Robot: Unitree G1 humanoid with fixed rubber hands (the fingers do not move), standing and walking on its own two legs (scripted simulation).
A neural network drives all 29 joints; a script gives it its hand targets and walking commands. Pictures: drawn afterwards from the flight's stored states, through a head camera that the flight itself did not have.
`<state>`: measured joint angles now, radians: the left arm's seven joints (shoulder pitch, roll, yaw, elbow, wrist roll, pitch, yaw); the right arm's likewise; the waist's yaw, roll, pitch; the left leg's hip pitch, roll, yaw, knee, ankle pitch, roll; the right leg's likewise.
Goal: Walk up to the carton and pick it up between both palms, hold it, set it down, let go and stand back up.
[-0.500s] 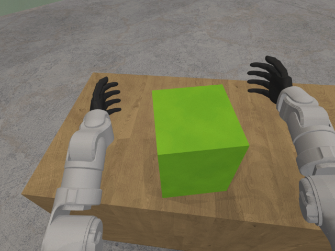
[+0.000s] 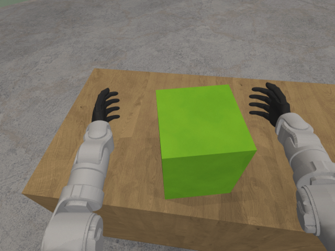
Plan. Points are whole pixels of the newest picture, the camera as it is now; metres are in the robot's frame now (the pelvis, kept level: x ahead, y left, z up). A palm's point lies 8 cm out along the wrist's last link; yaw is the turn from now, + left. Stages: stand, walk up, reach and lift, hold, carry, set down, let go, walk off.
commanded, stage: reach and lift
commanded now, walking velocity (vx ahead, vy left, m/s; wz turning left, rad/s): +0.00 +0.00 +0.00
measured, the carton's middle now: (195, 144) +0.40 -0.01 -0.02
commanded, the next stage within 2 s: none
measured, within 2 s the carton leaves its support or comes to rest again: neither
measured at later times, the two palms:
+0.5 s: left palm (116, 129) +0.39 +0.20 +0.04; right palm (261, 120) +0.46 -0.19 +0.04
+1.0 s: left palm (126, 137) +0.37 +0.17 +0.04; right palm (250, 126) +0.44 -0.16 +0.04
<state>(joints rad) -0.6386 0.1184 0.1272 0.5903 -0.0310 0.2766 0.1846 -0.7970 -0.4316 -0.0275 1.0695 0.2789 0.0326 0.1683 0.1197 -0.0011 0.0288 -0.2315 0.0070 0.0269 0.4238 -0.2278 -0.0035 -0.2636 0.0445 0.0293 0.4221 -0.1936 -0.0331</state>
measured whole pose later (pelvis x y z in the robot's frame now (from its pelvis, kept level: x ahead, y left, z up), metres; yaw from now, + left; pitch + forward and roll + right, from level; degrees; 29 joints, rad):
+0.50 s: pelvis +0.02 -0.01 +0.00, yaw +0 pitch +12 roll +0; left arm -0.61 0.07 0.13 0.84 -0.02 -0.15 0.18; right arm -0.78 -0.34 -0.03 1.19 0.28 -0.29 0.11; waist 0.14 0.00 -0.05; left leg -0.40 0.02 0.03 0.43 -0.23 -0.02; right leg -0.43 0.06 0.03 0.42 -0.20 -0.03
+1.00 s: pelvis +0.01 -0.01 +0.00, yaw +0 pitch +11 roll +0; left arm -0.57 -0.02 0.13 0.84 0.04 -0.19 0.22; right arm -0.78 -0.24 -0.03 1.22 0.26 -0.26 0.04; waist 0.14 0.00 -0.07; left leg -0.40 0.02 0.03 0.43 -0.22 -0.02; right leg -0.44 0.06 0.03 0.42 -0.18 -0.03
